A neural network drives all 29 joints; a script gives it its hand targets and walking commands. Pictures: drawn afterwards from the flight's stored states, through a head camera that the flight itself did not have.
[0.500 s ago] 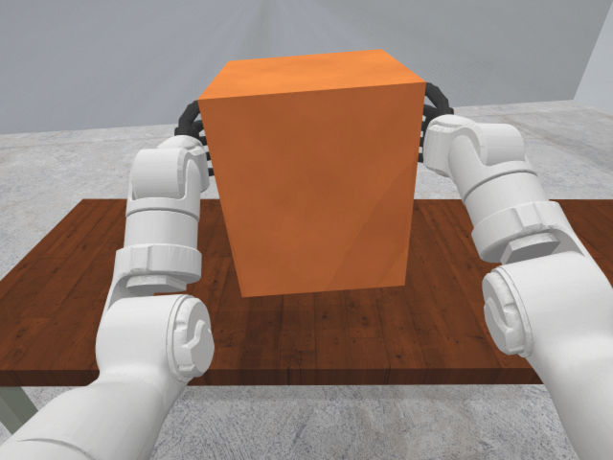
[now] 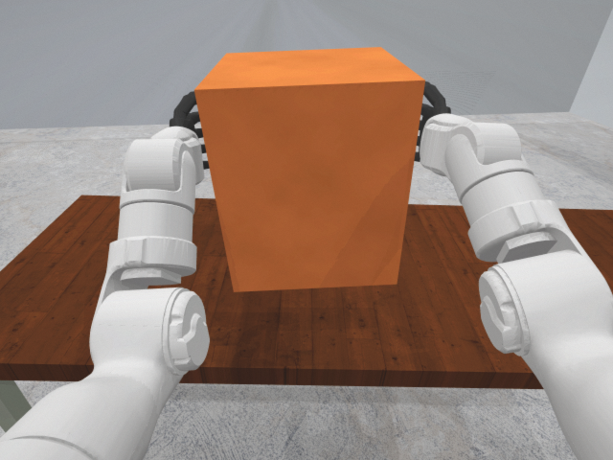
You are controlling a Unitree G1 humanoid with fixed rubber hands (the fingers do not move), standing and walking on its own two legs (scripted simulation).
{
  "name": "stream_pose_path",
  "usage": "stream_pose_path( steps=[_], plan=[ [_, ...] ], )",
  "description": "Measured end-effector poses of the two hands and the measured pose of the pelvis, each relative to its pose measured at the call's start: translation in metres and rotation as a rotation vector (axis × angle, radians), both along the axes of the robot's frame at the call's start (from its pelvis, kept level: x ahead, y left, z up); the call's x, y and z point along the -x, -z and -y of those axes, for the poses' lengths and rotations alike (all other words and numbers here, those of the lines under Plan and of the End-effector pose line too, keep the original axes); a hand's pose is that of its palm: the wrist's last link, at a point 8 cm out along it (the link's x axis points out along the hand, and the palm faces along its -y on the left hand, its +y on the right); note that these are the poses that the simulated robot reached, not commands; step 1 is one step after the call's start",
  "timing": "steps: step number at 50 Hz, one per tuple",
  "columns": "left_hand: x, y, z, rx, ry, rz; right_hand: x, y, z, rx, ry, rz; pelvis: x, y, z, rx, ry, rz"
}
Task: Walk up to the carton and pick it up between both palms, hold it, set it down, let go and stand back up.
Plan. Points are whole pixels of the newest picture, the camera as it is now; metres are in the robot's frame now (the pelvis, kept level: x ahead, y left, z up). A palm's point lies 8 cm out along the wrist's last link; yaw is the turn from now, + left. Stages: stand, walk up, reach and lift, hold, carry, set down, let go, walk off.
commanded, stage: hold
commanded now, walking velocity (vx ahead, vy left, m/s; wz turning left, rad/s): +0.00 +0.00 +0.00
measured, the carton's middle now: (309, 165) +0.39 +0.01 +0.27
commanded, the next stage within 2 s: none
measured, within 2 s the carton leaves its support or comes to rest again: neither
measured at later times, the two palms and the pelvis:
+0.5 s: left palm (189, 144) +0.37 +0.16 +0.31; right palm (437, 138) +0.36 -0.15 +0.32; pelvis +0.00 +0.00 +0.00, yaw +0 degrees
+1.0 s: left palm (191, 147) +0.37 +0.15 +0.30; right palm (437, 138) +0.37 -0.15 +0.32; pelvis +0.00 +0.00 +0.00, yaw +0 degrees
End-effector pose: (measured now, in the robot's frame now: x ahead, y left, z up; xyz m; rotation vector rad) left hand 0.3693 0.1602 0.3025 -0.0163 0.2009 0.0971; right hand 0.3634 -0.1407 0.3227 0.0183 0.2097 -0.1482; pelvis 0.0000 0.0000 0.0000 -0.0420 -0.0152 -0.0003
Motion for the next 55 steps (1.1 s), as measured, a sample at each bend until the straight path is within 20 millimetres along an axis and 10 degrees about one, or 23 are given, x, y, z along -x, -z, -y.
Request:
stream_pose_path(
  steps=[55],
  plan=[
    [-0.0045,0.0038,0.0074,-0.005,0.007,-0.001,-0.0015,0.0063,0.0079,0.003,0.007,-0.006,-0.0035,-0.0003,-0.0012,0.000,0.010,-0.009]
  ],
)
